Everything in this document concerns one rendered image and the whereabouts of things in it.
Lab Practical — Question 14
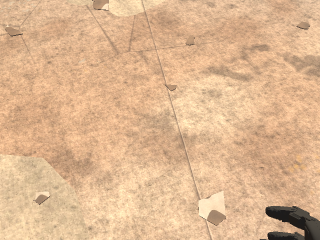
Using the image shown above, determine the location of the right robot hand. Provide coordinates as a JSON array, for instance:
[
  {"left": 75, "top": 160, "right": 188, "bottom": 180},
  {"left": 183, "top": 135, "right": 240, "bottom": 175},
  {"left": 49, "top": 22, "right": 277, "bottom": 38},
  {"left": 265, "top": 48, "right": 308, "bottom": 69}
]
[{"left": 260, "top": 206, "right": 320, "bottom": 240}]

